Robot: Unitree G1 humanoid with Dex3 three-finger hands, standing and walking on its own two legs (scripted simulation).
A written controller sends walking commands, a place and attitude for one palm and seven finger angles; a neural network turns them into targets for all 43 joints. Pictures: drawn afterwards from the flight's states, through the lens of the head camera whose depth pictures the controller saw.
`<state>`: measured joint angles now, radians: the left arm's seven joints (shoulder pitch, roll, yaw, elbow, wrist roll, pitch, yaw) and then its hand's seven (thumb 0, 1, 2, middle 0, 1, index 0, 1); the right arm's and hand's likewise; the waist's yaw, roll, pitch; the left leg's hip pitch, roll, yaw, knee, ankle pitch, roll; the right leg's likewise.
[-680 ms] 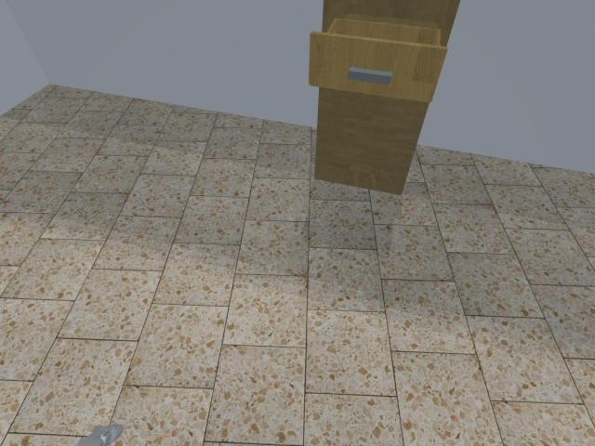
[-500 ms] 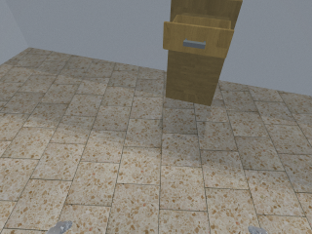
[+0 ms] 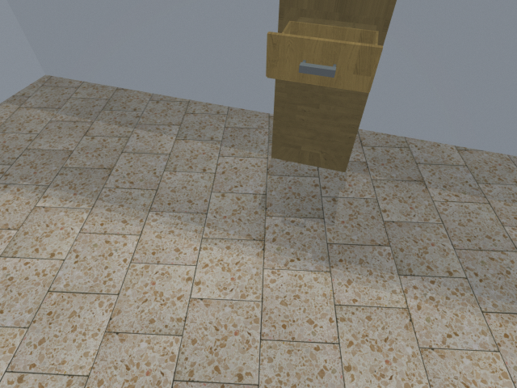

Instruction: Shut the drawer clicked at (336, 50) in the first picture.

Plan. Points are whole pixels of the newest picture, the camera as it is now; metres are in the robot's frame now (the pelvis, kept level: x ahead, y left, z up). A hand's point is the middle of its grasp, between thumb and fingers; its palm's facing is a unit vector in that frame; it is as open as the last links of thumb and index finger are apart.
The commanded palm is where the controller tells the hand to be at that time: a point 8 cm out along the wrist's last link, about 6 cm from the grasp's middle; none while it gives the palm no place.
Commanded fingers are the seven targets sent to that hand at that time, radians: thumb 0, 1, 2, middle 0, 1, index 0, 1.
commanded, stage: stand and wait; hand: left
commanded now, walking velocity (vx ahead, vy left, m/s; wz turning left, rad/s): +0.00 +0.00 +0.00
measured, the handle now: (318, 67) +1.14 -0.15 -0.03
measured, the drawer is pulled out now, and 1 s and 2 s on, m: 0.28 0.28 0.28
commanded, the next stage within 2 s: look at it before walking up in 0.28 s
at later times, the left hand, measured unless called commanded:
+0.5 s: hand out of the picture +0.07 +0.24 -0.16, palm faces -0.04 -0.95 -0.32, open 7.4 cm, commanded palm none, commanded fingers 0.00 0.90 0.90 -0.20 -0.30 -0.20 -0.30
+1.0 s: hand out of the picture +0.06 +0.25 -0.16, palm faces -0.04 -0.94 -0.33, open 7.4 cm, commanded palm none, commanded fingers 0.00 0.90 0.90 -0.20 -0.30 -0.20 -0.30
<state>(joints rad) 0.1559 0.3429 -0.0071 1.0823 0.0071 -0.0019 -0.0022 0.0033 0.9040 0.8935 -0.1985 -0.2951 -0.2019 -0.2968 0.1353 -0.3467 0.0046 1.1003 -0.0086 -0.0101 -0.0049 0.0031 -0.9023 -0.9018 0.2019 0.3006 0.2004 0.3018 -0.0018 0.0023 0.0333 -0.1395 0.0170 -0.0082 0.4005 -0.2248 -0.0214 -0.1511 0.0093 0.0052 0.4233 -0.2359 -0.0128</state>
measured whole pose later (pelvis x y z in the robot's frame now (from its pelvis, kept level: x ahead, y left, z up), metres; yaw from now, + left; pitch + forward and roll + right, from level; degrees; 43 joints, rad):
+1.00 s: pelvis +0.00 +0.00 +0.00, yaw -1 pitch -2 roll +0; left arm 0.15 0.34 -0.01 1.10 0.01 -0.01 0.00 0.00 0.90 0.89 -0.20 -0.30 -0.20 -0.30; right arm 0.12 -0.33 0.01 1.12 -0.01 -0.02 0.00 0.00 -0.90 -0.90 0.20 0.30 0.20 0.30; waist 0.00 0.00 0.03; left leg -0.13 0.02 0.00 0.36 -0.20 -0.02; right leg -0.15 0.01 0.02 0.38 -0.21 -0.01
